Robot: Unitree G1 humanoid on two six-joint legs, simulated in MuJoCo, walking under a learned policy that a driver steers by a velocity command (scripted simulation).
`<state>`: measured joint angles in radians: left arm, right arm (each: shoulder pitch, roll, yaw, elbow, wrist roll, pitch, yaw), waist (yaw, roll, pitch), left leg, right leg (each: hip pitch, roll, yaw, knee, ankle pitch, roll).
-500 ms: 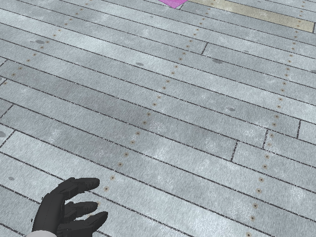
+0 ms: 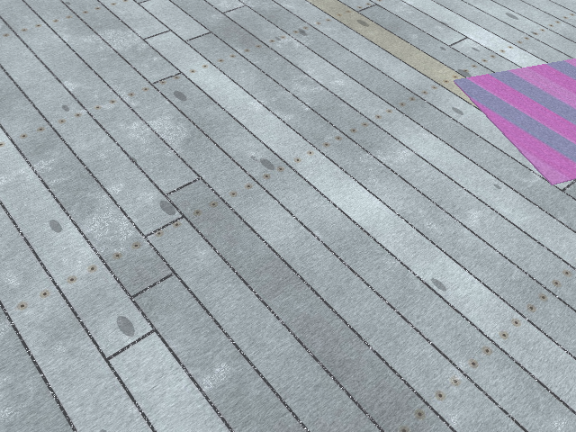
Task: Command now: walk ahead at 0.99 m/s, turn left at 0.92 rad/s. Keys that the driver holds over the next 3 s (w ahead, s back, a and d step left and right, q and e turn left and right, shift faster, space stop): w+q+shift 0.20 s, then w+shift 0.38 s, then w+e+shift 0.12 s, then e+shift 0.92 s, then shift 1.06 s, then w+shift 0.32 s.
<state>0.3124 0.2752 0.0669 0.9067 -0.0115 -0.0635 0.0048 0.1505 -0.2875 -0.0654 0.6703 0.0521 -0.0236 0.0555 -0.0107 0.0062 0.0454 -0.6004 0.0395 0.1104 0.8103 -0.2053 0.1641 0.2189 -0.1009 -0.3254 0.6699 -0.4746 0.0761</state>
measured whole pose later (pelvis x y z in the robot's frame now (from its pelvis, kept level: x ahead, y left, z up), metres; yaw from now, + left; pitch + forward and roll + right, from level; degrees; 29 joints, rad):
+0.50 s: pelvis +0.45 +0.03 +0.02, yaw +22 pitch +2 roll -3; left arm 0.01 0.26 0.05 0.60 -0.02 -0.15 -0.02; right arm 0.41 -0.27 -0.07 0.82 0.00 -0.05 -0.01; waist -0.05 0.03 0.04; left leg 0.04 -0.09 -0.25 0.81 -0.49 0.12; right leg -0.56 0.06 -0.04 0.58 -0.05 -0.04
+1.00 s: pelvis +0.82 +0.18 +0.03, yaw +8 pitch +2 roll +0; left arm 0.41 0.27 0.06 0.75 -0.03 -0.01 0.03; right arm -0.04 -0.22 -0.02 0.59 -0.03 -0.09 0.01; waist 0.09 -0.01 0.07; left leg -0.51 0.02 0.00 0.56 -0.05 0.01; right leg -0.37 0.04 0.11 1.28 -0.58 0.07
